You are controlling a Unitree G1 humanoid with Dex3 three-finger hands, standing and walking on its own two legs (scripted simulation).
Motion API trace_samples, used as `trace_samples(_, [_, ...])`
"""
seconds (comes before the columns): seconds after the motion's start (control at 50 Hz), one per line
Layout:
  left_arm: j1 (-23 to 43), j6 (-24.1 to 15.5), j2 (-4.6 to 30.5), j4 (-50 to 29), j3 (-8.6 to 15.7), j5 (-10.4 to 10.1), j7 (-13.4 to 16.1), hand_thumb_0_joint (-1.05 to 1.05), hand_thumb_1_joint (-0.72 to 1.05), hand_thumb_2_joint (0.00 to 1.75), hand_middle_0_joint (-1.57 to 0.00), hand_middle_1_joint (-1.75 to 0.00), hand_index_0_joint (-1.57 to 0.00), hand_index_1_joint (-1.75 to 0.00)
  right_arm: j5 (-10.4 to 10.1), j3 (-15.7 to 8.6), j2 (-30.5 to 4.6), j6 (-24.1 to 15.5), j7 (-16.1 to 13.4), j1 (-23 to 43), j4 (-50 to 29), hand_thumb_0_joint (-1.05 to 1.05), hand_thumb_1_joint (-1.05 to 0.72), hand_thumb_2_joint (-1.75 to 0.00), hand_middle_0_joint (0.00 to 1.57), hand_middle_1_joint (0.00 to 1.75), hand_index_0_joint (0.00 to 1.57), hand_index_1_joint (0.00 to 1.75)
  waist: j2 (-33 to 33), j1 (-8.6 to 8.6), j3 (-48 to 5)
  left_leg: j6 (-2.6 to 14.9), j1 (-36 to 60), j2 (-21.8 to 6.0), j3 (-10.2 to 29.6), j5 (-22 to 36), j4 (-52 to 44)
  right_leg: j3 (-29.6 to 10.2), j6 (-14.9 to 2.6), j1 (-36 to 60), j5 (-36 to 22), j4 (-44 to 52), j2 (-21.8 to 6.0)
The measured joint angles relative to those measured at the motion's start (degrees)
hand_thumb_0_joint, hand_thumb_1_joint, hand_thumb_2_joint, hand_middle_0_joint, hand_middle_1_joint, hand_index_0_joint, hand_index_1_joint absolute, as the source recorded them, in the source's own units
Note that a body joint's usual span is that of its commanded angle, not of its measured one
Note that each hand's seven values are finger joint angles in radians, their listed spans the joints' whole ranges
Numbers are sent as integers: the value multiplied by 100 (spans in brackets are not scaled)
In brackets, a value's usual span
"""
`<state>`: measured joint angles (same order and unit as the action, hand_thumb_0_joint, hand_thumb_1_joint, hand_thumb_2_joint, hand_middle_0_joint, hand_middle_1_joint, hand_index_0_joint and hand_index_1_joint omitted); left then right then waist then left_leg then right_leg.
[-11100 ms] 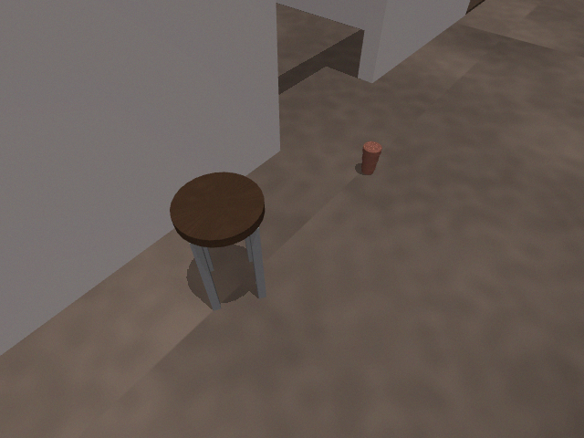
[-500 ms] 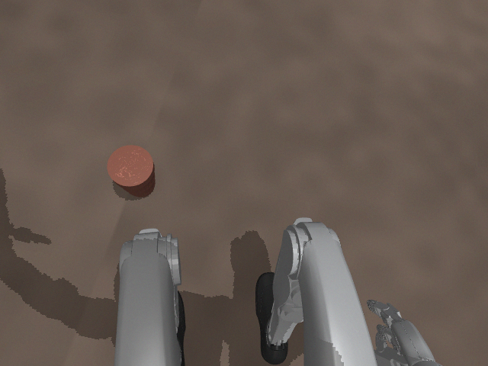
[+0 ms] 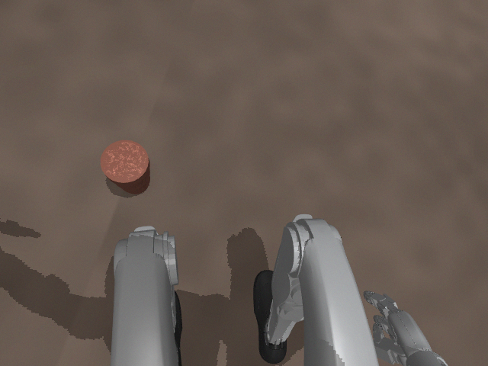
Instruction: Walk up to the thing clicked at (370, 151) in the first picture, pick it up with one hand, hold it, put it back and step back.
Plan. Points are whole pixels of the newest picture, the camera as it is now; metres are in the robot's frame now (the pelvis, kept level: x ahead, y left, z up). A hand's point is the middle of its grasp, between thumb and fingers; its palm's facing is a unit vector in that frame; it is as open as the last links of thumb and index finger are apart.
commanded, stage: approach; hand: left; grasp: from the side
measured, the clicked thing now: (131, 172) +0.48 +0.21 -0.30
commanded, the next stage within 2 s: close in in 0.50 s
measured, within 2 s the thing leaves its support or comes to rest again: neither
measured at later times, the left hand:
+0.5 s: hand (44, 179) +0.42 +0.33 -0.18, palm faces +0.10 -0.99 +0.04, open 17.7 cm
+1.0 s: hand (108, 182) +0.44 +0.24 -0.24, palm faces +0.09 -1.00 +0.00, open 17.7 cm
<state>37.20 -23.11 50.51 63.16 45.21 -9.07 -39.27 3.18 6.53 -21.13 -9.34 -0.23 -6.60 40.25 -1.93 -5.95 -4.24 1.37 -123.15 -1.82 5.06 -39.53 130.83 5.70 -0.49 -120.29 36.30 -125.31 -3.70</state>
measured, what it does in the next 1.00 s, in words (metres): lowers itself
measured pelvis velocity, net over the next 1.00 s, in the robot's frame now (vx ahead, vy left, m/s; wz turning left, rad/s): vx -0.02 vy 0.01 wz -0.15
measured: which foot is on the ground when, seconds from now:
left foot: down 0.00-1.00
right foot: down 0.00-1.00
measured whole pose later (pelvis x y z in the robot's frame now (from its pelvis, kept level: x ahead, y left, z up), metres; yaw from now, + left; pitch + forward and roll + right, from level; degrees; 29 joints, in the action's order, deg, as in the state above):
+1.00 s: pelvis -0.02 +0.01 -0.09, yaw -9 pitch +13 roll -16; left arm 37.5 -59.6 47.3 83.3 32.9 -6.8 -15.2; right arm 18.2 26.2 -22.1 -3.4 6.7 6.9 33.9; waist -13.4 -14.8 16.1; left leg 1.9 -127.2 -2.5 17.1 -38.9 150.7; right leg 14.7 1.6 -119.3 30.7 -135.9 -0.4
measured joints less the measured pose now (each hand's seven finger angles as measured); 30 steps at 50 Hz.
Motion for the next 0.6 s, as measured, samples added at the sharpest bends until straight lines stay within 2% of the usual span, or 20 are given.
trace_samples(0.08, [3,-21,49,126,-19,-71,-45,-2,-52,9,-5,-6,-3,-7,7,39,-10,7,3,-7,-11,0,-92,-91,20,30,20,30,4,-19,17,4,-14,-2,5,3,35,2,3,-9,-8,-27,3])
trace_samples(0.14, [36,-177,64,344,-67,-184,-71,-2,-54,8,-6,-6,-4,-8,23,100,-36,-16,25,6,-28,0,-92,-91,20,30,20,30,-12,-45,68,14,-51,-11,18,15,95,10,9,-44,-31,-71,14])
trace_samples(0.28, [203,-986,7,951,-210,-467,-82,-1,-58,5,-7,-6,-4,-8,187,377,-74,-130,130,192,-121,0,-91,-91,20,30,20,30,-248,-203,376,21,-270,-66,162,9,505,118,13,-228,-119,-365,77])
trace_samples(0.34, [258,-1341,-25,1159,-247,-431,-12,-1,-59,4,-7,-7,-4,-8,302,541,-71,-147,181,358,-171,0,-91,-91,20,30,20,30,-407,-322,582,23,-376,-80,273,-14,761,204,23,-288,-146,-535,103])
trace_samples(0.42, [246,-1717,3,1324,-242,-254,149,-2,-59,5,-7,-7,-4,-8,481,783,-59,-76,231,607,-280,0,-91,-91,20,30,20,30,-638,-483,925,27,-464,-85,425,-52,1076,320,48,-299,-168,-728,133])
trace_samples(0.5, [153,-2040,-53,1246,-303,-166,322,-2,-59,6,-7,-7,-4,-9,696,992,-40,55,285,806,-342,0,-92,-91,20,30,20,30,-830,-567,1225,36,-501,-76,559,-91,1309,422,83,-256,-170,-852,155])
trace_samples(0.56, [74,-2257,-196,1094,-460,-147,482,-2,-59,6,-6,-8,-4,-9,855,1106,-25,142,329,907,-316,0,-92,-91,20,30,20,30,-900,-575,1373,48,-502,-63,640,-124,1441,484,110,-202,-155,-917,165])
trace_samples(0.6, [66,-2411,-301,1118,-678,-161,607,-2,-59,7,-6,-8,-4,-9,942,1181,-19,203,364,971,-284,0,-93,-91,20,30,20,30,-912,-580,1434,58,-494,-55,678,-139,1513,513,126,-165,-148,-955,169])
